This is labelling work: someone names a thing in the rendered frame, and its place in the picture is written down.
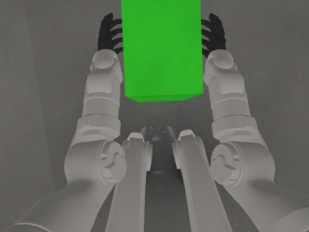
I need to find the left robot forearm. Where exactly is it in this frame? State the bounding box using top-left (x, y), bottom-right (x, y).
top-left (64, 49), bottom-right (124, 171)

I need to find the left robot hand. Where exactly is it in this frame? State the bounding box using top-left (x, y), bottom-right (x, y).
top-left (98, 13), bottom-right (124, 54)

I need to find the left robot shin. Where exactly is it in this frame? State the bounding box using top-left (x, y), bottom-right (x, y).
top-left (122, 131), bottom-right (145, 150)

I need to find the right robot hand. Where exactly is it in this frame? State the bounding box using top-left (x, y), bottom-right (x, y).
top-left (201, 13), bottom-right (226, 59)

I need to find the robot left upper arm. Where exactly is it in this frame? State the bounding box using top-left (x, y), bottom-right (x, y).
top-left (4, 138), bottom-right (127, 232)

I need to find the right robot forearm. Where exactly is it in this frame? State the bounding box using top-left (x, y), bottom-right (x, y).
top-left (203, 49), bottom-right (268, 149)

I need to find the robot right thigh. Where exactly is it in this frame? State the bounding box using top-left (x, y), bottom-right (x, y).
top-left (171, 134), bottom-right (233, 232)

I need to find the robot right upper arm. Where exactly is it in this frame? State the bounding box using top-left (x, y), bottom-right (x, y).
top-left (210, 140), bottom-right (309, 232)

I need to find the carton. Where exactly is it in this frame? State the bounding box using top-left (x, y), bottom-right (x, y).
top-left (121, 0), bottom-right (204, 102)

